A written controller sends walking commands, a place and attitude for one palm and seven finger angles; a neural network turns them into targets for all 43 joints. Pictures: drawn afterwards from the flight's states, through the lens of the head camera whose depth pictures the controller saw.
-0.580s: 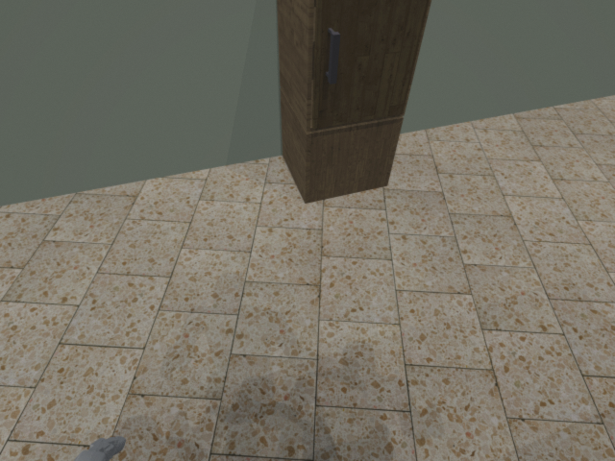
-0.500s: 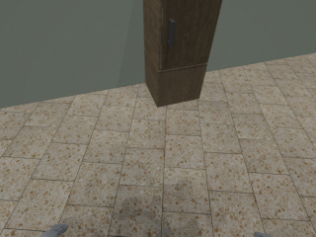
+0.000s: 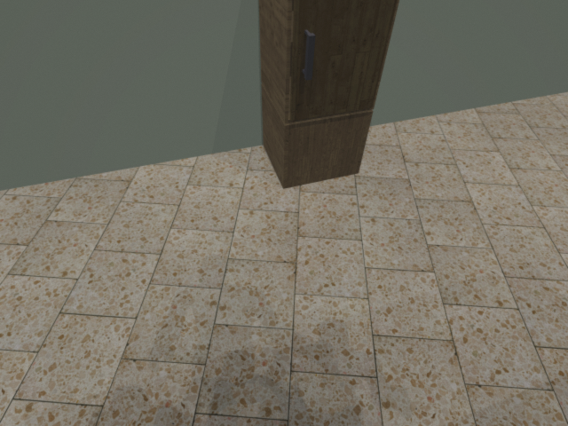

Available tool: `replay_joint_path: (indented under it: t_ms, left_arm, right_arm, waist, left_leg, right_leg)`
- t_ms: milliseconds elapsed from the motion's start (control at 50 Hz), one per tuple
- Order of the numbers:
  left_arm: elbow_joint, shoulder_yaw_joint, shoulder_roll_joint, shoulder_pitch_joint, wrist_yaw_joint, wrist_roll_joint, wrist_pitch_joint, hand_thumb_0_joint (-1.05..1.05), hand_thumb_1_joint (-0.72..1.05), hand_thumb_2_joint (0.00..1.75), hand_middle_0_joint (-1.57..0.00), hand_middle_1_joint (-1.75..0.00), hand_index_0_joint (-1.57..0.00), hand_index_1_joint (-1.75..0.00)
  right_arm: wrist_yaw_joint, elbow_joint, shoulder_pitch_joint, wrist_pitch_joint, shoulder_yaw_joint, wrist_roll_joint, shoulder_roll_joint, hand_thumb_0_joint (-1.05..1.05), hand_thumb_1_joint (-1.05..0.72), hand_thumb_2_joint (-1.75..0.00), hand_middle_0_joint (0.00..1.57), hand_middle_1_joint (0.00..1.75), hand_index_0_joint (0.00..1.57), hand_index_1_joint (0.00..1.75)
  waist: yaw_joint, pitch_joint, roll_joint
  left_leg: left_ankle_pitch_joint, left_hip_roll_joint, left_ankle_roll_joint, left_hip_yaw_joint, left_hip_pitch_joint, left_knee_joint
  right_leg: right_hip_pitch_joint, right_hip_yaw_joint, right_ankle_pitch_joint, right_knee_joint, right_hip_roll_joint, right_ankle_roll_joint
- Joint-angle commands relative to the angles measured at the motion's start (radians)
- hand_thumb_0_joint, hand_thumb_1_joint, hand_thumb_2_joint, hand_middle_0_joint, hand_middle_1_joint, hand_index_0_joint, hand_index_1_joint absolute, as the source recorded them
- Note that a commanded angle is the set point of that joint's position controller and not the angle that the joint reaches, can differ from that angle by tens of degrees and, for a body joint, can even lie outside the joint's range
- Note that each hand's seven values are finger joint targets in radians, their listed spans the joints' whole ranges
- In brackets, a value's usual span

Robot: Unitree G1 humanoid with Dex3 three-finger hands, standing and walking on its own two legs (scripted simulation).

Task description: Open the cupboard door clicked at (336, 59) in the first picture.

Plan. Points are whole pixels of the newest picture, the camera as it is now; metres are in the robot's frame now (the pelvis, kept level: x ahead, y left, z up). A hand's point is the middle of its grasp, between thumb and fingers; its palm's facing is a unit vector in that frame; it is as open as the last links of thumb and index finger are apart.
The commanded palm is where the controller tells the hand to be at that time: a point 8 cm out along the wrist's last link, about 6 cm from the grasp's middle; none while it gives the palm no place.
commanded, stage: stand and wait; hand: left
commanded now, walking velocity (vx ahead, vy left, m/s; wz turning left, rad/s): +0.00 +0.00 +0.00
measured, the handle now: (307, 55) +1.33 +0.00 -0.06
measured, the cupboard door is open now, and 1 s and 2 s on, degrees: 0 0 0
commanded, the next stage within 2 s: look at it before walking up in 0.34 s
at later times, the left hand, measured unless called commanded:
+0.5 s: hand out of the picture +0.06 +0.24 -0.16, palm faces -0.03 -0.94 -0.33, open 7.4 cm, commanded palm none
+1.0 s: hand out of the picture +0.07 +0.24 -0.15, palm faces -0.03 -0.94 -0.33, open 7.4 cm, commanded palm none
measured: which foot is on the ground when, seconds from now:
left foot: down 0.00-1.00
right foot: down 0.00-1.00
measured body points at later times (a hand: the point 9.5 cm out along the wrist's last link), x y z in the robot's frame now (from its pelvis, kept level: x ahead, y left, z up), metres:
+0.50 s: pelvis -0.01 -0.01 +0.00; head -0.01 -0.01 +0.45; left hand +0.07 +0.29 -0.13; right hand +0.06 -0.30 -0.13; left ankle +0.00 +0.12 -0.74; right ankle +0.00 -0.13 -0.74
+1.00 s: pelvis +0.00 -0.01 +0.00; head +0.01 -0.01 +0.45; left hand +0.07 +0.29 -0.13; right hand +0.08 -0.30 -0.13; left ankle +0.00 +0.12 -0.74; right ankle +0.00 -0.13 -0.74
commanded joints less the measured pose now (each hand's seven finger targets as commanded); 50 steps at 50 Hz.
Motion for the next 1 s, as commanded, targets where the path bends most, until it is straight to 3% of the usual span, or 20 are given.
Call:
replay_joint_path:
  t_ms: [0,340,560,740,980]
  left_arm:
    - [-0.067,0.038,0.203,-0.059,0.009,0.003,-0.031,0.00,0.90,0.90,-0.20,-0.30,-0.20,-0.30]
    - [-0.048,0.036,0.202,-0.057,0.009,0.005,-0.033,0.00,0.90,0.90,-0.20,-0.30,-0.20,-0.30]
    - [-0.047,0.036,0.199,-0.053,0.009,0.004,-0.038,0.00,0.90,0.90,-0.20,-0.30,-0.20,-0.30]
    - [-0.044,0.036,0.198,-0.054,0.009,0.005,-0.036,0.00,0.90,0.90,-0.20,-0.30,-0.20,-0.30]
    - [-0.040,0.036,0.200,-0.050,0.010,0.003,-0.040,0.00,0.90,0.90,-0.20,-0.30,-0.20,-0.30]
  right_arm:
    - [-0.008,-0.066,-0.065,-0.031,-0.044,0.001,-0.202,0.00,-0.90,-0.90,0.20,0.30,0.20,0.30]
    - [-0.005,-0.030,-0.041,-0.032,-0.042,-0.001,-0.200,0.00,-0.90,-0.90,0.20,0.30,0.20,0.30]
    - [-0.007,-0.027,-0.041,-0.035,-0.041,0.001,-0.198,0.00,-0.90,-0.90,0.20,0.30,0.20,0.30]
    - [-0.006,-0.026,-0.049,-0.032,-0.040,0.001,-0.198,0.00,-0.90,-0.90,0.20,0.30,0.20,0.30]
    - [-0.008,-0.026,-0.056,-0.035,-0.039,0.002,-0.201,0.00,-0.90,-0.90,0.20,0.30,0.20,0.30]
  waist:
    - [-0.003,-0.062,-0.002]
    - [-0.005,-0.038,-0.001]
    - [-0.006,-0.074,-0.004]
    - [-0.003,-0.052,0.008]
    - [-0.003,-0.087,0.001]
  left_leg:
    - [0.092,0.114,0.033,-0.094,-0.004,-0.083]
    - [0.041,0.114,0.026,-0.094,-0.018,-0.105]
    - [0.119,0.121,0.023,-0.085,0.015,-0.090]
    - [0.099,0.122,0.023,-0.087,0.008,-0.103]
    - [0.171,0.126,0.021,-0.079,0.043,-0.094]
  right_leg:
    - [-0.003,0.098,0.065,-0.086,-0.100,-0.040]
    - [-0.031,0.120,-0.004,-0.117,-0.099,-0.041]
    - [-0.005,0.117,0.104,-0.106,-0.102,-0.042]
    - [-0.011,0.112,0.080,-0.114,-0.100,-0.039]
    - [0.021,0.108,0.178,-0.106,-0.106,-0.040]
